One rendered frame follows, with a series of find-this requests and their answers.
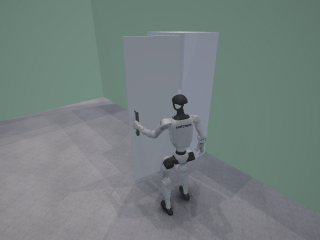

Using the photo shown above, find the right robot hand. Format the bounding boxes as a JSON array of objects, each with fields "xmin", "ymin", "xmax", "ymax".
[{"xmin": 195, "ymin": 146, "xmax": 204, "ymax": 155}]

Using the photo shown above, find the left robot hand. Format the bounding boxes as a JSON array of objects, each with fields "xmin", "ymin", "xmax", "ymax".
[{"xmin": 132, "ymin": 118, "xmax": 143, "ymax": 130}]

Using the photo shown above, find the left robot forearm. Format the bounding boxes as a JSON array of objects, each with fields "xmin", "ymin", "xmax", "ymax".
[{"xmin": 137, "ymin": 125, "xmax": 154, "ymax": 138}]

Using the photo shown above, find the humanoid robot torso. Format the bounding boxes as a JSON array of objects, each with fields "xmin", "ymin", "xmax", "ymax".
[{"xmin": 168, "ymin": 113, "xmax": 194, "ymax": 165}]

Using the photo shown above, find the left robot shin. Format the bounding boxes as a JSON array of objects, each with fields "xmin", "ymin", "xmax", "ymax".
[{"xmin": 160, "ymin": 179, "xmax": 171, "ymax": 209}]

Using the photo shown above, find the right robot upper arm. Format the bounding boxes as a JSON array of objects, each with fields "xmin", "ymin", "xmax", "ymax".
[{"xmin": 190, "ymin": 114, "xmax": 206, "ymax": 141}]

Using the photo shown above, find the right robot forearm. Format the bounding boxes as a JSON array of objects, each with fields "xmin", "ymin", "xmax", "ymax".
[{"xmin": 197, "ymin": 135, "xmax": 206, "ymax": 149}]

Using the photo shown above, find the handle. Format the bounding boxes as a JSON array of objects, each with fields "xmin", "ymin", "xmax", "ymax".
[{"xmin": 134, "ymin": 111, "xmax": 140, "ymax": 136}]

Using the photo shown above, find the fridge door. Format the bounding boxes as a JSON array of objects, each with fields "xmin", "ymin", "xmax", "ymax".
[{"xmin": 122, "ymin": 35, "xmax": 181, "ymax": 180}]

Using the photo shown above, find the left robot upper arm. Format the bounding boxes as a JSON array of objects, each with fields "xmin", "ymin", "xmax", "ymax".
[{"xmin": 152, "ymin": 118, "xmax": 172, "ymax": 139}]

